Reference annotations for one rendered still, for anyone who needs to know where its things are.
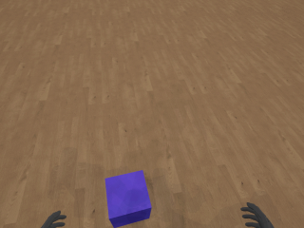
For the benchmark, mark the robot left hand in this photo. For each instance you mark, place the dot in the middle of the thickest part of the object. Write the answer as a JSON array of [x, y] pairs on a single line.
[[52, 218]]

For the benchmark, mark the robot right hand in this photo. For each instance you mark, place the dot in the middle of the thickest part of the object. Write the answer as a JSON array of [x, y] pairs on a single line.
[[258, 216]]

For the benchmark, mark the carton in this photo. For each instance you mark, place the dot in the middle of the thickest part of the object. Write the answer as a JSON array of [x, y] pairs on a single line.
[[127, 199]]

